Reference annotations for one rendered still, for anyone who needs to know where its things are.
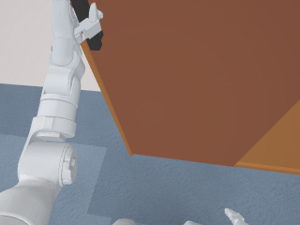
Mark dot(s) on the handle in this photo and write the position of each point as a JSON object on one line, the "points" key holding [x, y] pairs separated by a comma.
{"points": [[82, 8]]}

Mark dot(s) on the robot left hand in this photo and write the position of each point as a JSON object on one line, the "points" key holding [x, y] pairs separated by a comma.
{"points": [[64, 22]]}

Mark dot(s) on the robot right hand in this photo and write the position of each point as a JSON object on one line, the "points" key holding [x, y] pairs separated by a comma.
{"points": [[236, 218]]}

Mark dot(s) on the wardrobe door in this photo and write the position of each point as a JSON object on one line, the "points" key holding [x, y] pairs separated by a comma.
{"points": [[280, 146], [199, 80]]}

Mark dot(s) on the left robot upper arm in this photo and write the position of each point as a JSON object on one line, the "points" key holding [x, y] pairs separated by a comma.
{"points": [[45, 168]]}

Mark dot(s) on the left robot forearm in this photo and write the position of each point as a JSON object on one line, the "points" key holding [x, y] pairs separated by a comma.
{"points": [[55, 120]]}

